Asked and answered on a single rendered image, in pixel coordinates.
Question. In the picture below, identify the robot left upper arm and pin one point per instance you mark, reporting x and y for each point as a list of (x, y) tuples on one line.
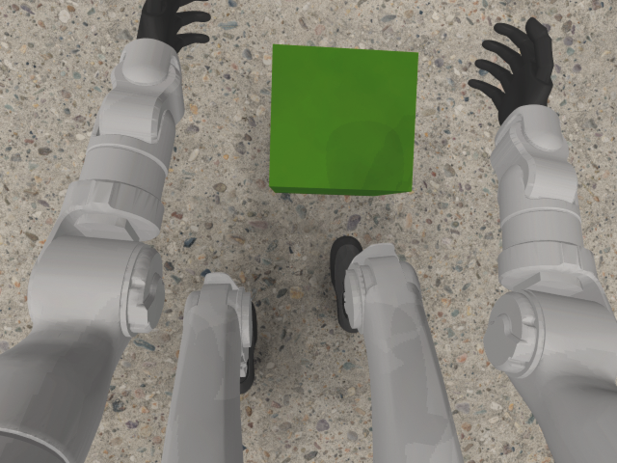
[(89, 297)]

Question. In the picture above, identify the left robot forearm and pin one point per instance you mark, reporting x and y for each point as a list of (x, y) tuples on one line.
[(118, 194)]

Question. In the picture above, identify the left robot thigh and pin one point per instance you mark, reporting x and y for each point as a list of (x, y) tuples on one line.
[(204, 424)]

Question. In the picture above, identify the robot right upper arm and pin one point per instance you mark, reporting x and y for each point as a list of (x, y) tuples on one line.
[(560, 353)]

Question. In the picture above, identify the left robot hand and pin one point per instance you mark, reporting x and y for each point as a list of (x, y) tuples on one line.
[(160, 21)]

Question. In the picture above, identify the robot right shin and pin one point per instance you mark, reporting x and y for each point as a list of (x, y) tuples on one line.
[(383, 250)]

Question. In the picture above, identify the right robot forearm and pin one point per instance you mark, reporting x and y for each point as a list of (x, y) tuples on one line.
[(542, 244)]

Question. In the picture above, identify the right robot hand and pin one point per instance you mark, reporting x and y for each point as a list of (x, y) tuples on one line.
[(530, 82)]

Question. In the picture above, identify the carton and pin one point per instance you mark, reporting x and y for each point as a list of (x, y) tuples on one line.
[(342, 120)]

